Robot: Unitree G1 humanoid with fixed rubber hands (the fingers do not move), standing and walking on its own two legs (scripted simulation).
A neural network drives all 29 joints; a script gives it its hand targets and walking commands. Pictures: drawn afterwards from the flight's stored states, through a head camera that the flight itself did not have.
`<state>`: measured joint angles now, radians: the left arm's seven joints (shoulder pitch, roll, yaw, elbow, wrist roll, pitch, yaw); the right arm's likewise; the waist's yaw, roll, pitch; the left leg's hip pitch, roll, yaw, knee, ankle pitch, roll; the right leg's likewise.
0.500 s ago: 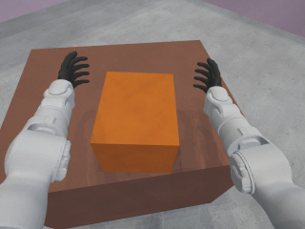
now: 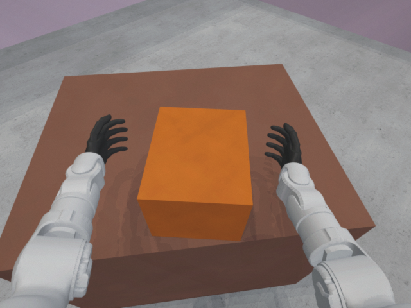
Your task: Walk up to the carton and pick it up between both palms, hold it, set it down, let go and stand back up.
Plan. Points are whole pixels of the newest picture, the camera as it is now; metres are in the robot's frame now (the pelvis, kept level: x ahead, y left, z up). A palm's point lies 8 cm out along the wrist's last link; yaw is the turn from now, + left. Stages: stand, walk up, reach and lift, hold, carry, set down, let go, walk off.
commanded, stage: set down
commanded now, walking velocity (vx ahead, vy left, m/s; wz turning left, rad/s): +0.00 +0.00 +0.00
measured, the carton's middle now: (199, 172) +0.42 -0.01 -0.02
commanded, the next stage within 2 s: none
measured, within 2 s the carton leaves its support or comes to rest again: neither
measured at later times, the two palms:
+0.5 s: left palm (86, 186) +0.36 +0.21 +0.05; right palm (295, 192) +0.30 -0.19 +0.04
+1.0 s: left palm (75, 245) +0.27 +0.23 +0.01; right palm (299, 235) +0.23 -0.18 +0.01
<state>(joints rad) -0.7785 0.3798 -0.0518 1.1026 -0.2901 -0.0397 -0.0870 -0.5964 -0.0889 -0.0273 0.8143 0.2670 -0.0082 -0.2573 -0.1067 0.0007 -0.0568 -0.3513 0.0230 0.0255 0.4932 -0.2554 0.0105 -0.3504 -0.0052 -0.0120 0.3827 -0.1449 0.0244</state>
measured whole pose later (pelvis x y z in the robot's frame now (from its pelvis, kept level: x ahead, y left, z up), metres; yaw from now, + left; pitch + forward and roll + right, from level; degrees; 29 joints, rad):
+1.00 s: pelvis +0.01 +0.00 +0.00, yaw +0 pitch -4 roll -2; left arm 0.00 0.36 0.00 0.39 -0.24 -0.07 -0.15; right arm 0.14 0.00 0.03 0.27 0.16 -0.15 -0.26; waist 0.00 -0.01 0.09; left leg -0.10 0.03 0.03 0.46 -0.28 0.00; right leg -0.11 0.01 -0.01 0.36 -0.17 0.01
